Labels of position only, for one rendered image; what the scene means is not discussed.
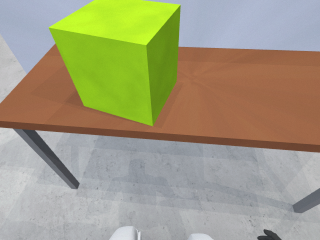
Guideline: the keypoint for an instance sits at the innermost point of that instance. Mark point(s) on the table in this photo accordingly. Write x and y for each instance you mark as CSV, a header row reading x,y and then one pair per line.
x,y
256,98

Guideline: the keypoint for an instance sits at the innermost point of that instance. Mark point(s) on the carton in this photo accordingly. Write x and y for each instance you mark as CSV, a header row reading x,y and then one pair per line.
x,y
122,55

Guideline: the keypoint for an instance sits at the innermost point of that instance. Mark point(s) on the robot left thigh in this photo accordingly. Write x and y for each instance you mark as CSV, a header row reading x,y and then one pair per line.
x,y
126,233

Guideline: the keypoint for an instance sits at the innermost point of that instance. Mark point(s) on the robot right hand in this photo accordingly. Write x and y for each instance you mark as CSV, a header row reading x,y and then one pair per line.
x,y
269,235

